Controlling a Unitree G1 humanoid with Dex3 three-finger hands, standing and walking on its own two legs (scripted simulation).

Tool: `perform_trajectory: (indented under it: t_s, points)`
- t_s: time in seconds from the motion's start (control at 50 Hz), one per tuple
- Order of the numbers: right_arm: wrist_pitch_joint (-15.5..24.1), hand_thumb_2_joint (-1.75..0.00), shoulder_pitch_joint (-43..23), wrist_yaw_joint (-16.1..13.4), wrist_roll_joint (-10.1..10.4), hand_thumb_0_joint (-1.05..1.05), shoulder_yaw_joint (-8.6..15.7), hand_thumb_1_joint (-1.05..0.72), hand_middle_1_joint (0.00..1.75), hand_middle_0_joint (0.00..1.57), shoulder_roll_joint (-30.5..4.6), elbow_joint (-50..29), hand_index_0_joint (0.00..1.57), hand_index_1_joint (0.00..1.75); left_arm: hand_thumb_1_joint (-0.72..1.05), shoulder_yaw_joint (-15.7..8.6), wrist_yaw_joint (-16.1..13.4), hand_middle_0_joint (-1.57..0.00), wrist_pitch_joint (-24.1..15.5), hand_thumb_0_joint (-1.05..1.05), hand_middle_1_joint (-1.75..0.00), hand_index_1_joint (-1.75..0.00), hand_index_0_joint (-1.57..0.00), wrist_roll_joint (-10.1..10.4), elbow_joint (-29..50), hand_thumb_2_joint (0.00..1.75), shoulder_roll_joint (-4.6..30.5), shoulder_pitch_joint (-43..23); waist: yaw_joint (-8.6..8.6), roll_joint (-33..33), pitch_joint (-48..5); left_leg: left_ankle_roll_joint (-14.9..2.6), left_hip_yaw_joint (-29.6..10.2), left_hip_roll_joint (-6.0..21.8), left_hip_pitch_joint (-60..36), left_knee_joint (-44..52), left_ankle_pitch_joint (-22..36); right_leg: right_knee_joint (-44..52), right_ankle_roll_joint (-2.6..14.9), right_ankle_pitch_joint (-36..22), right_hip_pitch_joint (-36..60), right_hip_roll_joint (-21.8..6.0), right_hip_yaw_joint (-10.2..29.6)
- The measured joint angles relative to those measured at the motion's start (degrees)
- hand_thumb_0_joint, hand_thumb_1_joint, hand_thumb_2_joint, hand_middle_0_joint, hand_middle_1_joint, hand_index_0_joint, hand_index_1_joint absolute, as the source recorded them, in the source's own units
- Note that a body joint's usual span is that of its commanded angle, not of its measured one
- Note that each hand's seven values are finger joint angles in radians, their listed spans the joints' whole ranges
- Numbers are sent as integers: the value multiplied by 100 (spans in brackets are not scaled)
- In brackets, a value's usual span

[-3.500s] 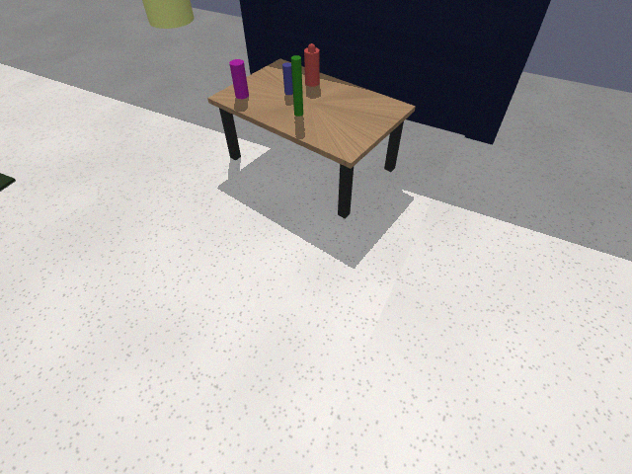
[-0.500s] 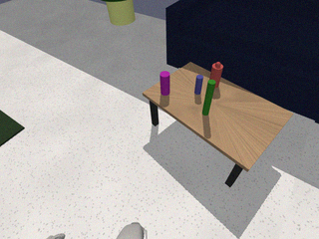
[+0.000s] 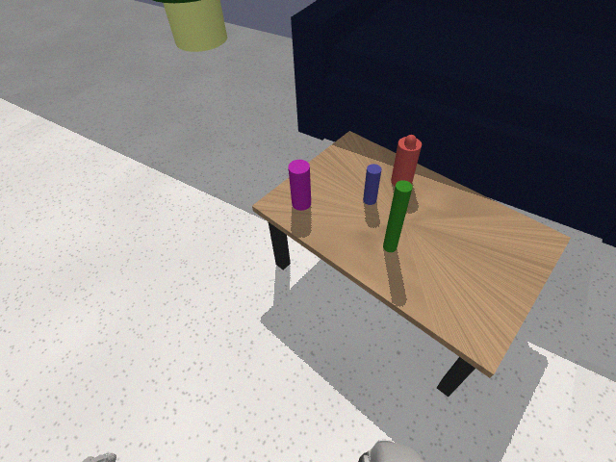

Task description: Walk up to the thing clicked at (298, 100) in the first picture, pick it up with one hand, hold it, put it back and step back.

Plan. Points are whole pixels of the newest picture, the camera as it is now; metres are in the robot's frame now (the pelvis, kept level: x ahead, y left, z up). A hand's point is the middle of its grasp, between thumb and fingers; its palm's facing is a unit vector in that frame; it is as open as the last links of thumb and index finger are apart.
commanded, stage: walk up
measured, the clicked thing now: (396, 219) +0.71 -0.20 -0.28
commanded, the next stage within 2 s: stand in 1.58 s
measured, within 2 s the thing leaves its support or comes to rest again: neither
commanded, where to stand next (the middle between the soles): +0.10 +0.01 m, yaw +0 degrees
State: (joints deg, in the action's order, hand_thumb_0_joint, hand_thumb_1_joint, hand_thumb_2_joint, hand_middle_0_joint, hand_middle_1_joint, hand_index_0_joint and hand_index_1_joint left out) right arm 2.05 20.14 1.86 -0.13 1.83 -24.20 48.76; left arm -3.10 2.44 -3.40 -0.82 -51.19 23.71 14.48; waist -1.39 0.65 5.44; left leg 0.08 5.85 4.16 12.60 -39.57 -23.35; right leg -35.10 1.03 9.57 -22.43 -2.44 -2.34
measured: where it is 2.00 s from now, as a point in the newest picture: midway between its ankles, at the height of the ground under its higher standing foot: outside the picture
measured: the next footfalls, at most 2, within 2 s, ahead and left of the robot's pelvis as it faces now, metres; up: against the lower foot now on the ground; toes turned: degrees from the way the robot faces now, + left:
left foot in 0.24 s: +0.12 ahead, +0.14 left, +0.00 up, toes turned +3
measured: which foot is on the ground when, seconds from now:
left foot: down 0.00-0.00, up 0.02-0.22, down 0.24-1.00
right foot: down 0.00-1.00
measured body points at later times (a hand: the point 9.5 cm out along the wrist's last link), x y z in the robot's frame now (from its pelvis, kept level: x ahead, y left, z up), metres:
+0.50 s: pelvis +0.05 +0.02 +0.01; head +0.06 +0.02 +0.46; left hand +0.11 +0.33 -0.12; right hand +0.15 -0.29 -0.11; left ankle +0.08 +0.14 -0.72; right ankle +0.10 -0.12 -0.72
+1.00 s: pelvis +0.07 +0.02 +0.03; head +0.07 +0.01 +0.48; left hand +0.14 +0.32 -0.10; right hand +0.18 -0.28 -0.10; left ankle +0.08 +0.14 -0.72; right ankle +0.10 -0.12 -0.72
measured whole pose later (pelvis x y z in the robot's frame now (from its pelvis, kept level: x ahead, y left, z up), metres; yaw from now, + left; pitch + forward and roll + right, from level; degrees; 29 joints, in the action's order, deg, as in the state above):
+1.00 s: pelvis +0.07 +0.02 +0.03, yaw +2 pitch -2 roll +0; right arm 0.2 2.4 0.8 0.0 -0.2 -20.4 67.0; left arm -0.7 0.9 -0.4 0.1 -67.7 19.7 2.6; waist 0.7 0.5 3.1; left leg 0.5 1.1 0.9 7.6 -19.2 -9.2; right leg -19.0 -1.7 8.1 -8.4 -2.9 -2.6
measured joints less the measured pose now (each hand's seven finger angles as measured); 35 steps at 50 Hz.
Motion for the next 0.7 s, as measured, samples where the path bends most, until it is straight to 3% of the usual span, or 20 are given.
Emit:
perform_trajectory:
  t_s: [0.06,0.12,0.2,0.26,0.34,0.4,0.7]
  points:
    - [-157,-90,-236,-94,23,1,-31,-90,30,21,41,120,21,30,91,52,-79,-21,-22,1,-30,-30,-20,21,52,90,-118,-157,65,147,82,-129,-378,-155,478,-1251,-695,-355,29,321,-31,52,-34]
    - [-177,-90,-421,-131,38,1,-56,-91,30,21,58,189,21,30,90,153,-127,-21,1,1,-30,-30,-21,47,129,90,-220,-259,129,218,97,-146,-472,-248,894,-1704,-755,-260,34,366,80,10,-52]
    - [-120,-90,-587,-117,17,1,-67,-91,30,21,96,301,21,30,90,206,-161,-21,65,0,-30,-30,-21,8,121,90,-222,-348,209,171,42,-96,-452,-200,968,-795,-294,-281,-31,442,99,-44,-46]
    - [-87,-90,-695,-135,-22,0,-45,-91,30,21,127,458,21,30,90,213,-179,-21,183,1,-30,-30,-21,56,5,90,-162,-436,214,28,9,-40,-395,-264,738,30,680,-642,-124,676,-2,-139,0]
    - [-122,-90,-852,-125,-49,0,-96,-91,30,21,186,702,21,30,90,214,-195,-21,362,1,-30,-30,-21,140,-340,90,-200,-571,198,-59,-65,1,-396,-257,689,-8,603,-627,-83,1065,99,-47,105]
    - [-148,-90,-997,-111,-24,1,-173,-90,30,21,250,867,21,30,90,225,-171,-21,341,1,-30,-30,-21,132,-588,90,-191,-612,205,-114,-91,30,-434,-231,579,142,628,-199,-153,500,320,-1,83]
    - [-162,-90,-1762,-95,51,0,-248,-90,30,21,347,1478,21,30,91,325,-158,-21,280,1,-30,-30,-21,141,-1476,90,-340,-932,292,-29,-124,43,-472,-279,-133,1407,1149,1068,-247,68,1070,-17,-5]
